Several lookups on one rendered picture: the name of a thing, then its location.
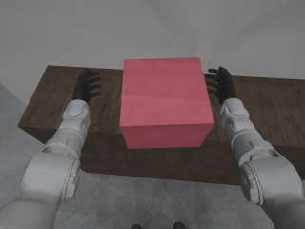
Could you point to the robot left upper arm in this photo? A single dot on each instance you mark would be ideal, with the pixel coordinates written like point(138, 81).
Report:
point(51, 179)

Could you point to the robot right upper arm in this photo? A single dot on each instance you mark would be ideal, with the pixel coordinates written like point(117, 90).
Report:
point(272, 184)

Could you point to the left robot forearm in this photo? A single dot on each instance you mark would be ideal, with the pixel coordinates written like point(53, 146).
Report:
point(71, 135)

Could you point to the right robot forearm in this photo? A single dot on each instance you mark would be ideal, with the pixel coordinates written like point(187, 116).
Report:
point(245, 140)

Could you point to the carton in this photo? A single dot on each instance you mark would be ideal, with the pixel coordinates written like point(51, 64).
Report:
point(164, 103)

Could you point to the left robot hand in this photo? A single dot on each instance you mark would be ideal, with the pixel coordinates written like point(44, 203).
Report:
point(82, 89)

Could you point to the right robot hand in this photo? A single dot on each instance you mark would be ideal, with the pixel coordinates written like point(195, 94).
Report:
point(225, 87)

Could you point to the pedestal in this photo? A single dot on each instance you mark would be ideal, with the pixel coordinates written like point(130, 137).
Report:
point(276, 107)

